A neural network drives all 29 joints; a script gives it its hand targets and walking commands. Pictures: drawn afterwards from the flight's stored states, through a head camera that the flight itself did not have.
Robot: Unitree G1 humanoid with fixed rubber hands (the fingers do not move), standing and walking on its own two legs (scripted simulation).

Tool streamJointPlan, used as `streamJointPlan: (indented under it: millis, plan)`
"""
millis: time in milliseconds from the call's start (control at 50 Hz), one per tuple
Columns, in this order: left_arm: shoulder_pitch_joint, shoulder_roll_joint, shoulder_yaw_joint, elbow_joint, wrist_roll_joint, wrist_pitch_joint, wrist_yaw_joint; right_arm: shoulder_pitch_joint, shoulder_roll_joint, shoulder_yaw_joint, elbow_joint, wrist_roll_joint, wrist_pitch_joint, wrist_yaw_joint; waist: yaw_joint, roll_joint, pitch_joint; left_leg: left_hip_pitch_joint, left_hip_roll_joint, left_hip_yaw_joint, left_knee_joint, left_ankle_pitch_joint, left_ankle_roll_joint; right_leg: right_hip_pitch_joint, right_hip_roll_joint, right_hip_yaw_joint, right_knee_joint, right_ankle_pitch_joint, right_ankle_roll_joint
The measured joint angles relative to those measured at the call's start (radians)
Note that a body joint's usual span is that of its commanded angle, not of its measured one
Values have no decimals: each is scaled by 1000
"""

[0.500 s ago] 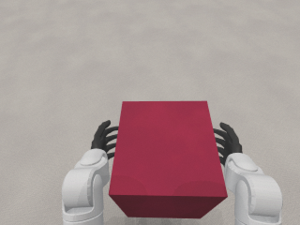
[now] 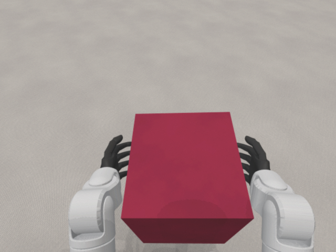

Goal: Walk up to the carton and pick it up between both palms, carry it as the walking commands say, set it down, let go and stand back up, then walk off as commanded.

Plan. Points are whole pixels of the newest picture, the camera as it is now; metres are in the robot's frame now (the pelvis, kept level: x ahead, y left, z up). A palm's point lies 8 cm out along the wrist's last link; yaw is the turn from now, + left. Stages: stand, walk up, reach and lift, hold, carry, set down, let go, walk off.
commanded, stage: carry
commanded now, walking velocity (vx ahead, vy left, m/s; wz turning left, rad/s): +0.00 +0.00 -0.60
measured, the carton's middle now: (182, 183) +0.28 +0.01 +0.03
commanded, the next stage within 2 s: none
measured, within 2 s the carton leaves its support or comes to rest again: neither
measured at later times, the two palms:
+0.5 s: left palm (151, 193) +0.22 +0.07 +0.10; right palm (317, 224) +0.18 -0.21 +0.11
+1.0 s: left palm (168, 231) +0.15 +0.04 +0.11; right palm out of the picture +0.10 -0.25 +0.11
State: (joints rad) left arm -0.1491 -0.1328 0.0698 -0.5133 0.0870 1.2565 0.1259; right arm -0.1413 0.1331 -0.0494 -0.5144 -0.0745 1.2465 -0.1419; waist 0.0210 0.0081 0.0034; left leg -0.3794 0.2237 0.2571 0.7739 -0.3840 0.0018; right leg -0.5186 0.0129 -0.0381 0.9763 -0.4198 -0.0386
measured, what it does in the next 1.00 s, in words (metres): walks backwards: right foot, then left foot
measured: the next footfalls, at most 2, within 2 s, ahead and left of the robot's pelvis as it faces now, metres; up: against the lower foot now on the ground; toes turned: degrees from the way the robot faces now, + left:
right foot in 0.10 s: +0.03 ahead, -0.16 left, +0.00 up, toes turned -6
left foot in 0.42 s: -0.01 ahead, +0.03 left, +0.00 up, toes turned -14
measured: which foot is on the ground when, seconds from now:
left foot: down 0.00-0.10, up 0.12-0.40, down 0.42-1.00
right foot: up 0.00-0.08, down 0.10-0.44, up 0.46-0.70, down 0.72-1.00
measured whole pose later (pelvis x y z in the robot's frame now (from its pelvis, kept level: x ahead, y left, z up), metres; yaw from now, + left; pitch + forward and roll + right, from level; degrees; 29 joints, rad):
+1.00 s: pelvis -0.12 -0.06 +0.00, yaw -10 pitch -2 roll +0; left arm -0.14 -0.13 0.08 -0.47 0.09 1.26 0.13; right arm -0.14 0.13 -0.05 -0.45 -0.07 1.24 -0.14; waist -0.01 -0.01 -0.02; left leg -0.39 0.06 0.12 0.73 -0.30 0.02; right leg -0.37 -0.01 -0.05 0.73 -0.33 -0.02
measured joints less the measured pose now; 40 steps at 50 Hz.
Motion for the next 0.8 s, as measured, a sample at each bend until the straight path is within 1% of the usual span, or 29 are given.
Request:
streamJointPlan:
  millis: [40,80,100,120,140,160,180,260,340,380,400,420,440,460,480,500,540,620,680,700,720,740,800]
  plan:
    - [0,0,-1,0,0,2,1,3,0,0,0,0,-1,1,0,-1,-1,0,26,28,1,7,-15,35,-6,-4,-58,0,0]
    - [0,0,-2,0,0,3,2,3,0,0,0,0,-1,2,1,-3,-3,-3,50,50,21,5,-36,100,-12,-4,-169,9,0]
    - [0,0,-2,0,0,1,2,2,-1,0,0,0,-1,2,-1,-10,-8,-16,50,51,50,-11,-44,120,-22,6,-212,69,8]
    - [0,0,-4,4,0,-1,2,5,-1,-2,0,0,-3,2,-9,-3,1,-30,43,23,89,-91,-49,116,-16,6,-196,67,15]
    - [2,0,-8,9,0,0,2,14,-2,-2,1,0,-4,2,-17,2,11,-41,19,-22,127,-177,-51,115,-10,8,-186,53,16]
    - [2,0,-10,13,0,5,3,22,-3,-2,0,0,-2,3,-22,1,17,-49,-11,-57,158,-224,-52,115,-8,15,-186,45,16]
    - [2,0,-11,14,0,9,3,25,-3,-2,0,0,-1,3,-26,-3,24,-50,-38,-76,182,-235,-52,115,-8,24,-187,43,16]
    - [2,0,-10,13,0,1,3,21,-3,-2,0,0,-5,3,-49,-4,27,-51,-113,-110,195,-204,-52,104,-8,32,-187,54,13]
    - [2,0,-6,13,0,-12,-2,7,-2,-2,0,0,-6,-1,-50,-3,25,-51,-165,-118,189,-167,-52,84,-6,29,-187,71,10]
    - [2,-1,-5,13,0,-13,-2,6,-2,-2,0,0,-5,-1,-50,-4,14,-43,-188,-120,134,-135,-52,65,-5,25,-187,81,10]
    - [2,-1,-5,13,0,-12,-3,6,-2,-2,-1,0,-4,-2,-51,-4,9,-25,-197,-121,69,-99,-52,57,-2,23,-187,86,10]
    - [2,0,-4,13,0,-12,-3,6,-2,-2,0,0,-4,-2,-51,-6,5,-9,-200,-121,8,-54,-41,50,2,20,-187,91,10]
    - [2,0,-3,13,0,-11,-3,5,-1,-1,3,0,-4,-2,-47,-15,7,-9,-202,-117,2,-26,-7,50,2,22,-187,94,10]
    - [4,0,-1,13,0,-6,-2,5,-1,0,8,0,-2,-1,-40,-17,7,-9,-195,-112,2,-12,24,50,7,21,-182,61,10]
    - [4,0,-1,14,0,-3,-2,5,-1,0,9,0,0,-1,-35,-11,7,-9,-183,-112,2,-4,42,49,16,19,-162,21,10]
    - [4,0,-1,14,0,-3,-2,4,-1,0,9,0,1,-1,-31,-7,7,-9,-169,-112,2,0,50,48,23,17,-129,-4,10]
    - [4,0,-1,13,0,-3,-1,4,-1,0,8,0,1,-1,-23,-6,5,-10,-145,-108,-1,6,52,52,23,15,-86,-12,10]
    - [4,0,-1,13,0,-3,-1,4,-1,0,8,0,1,-1,-20,-6,5,-10,-112,-91,-1,18,46,86,6,15,-86,-12,10]
    - [4,1,-1,13,0,-2,-1,5,-1,0,8,0,1,-1,-19,-7,4,-10,-100,-78,-1,30,35,140,-3,16,-149,-13,10]
    - [4,1,-1,13,0,-1,-1,5,-1,0,9,0,1,-1,-19,-11,3,-11,-101,-73,-1,34,29,168,-9,16,-201,2,10]
    - [3,0,1,16,0,-2,0,3,-1,0,16,0,-1,0,-20,-17,0,-12,-104,-66,-1,38,24,180,-18,18,-238,60,15]
    - [4,0,-1,23,0,-2,0,8,-2,-1,20,0,-2,0,-24,-12,1,-12,-105,-71,-1,32,23,180,-17,15,-239,74,20]
    - [4,0,-6,28,0,11,3,21,-3,-1,20,0,3,2,-31,-15,0,-12,-147,-106,-1,-86,23,175,-28,15,-241,66,22]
